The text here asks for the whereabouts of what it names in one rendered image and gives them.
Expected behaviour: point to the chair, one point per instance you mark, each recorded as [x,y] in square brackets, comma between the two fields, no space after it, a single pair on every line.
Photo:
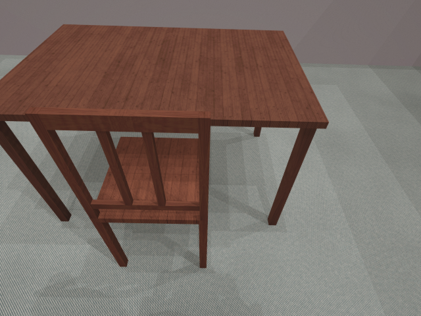
[149,180]

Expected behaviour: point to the table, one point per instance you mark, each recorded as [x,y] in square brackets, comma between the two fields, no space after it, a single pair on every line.
[246,78]

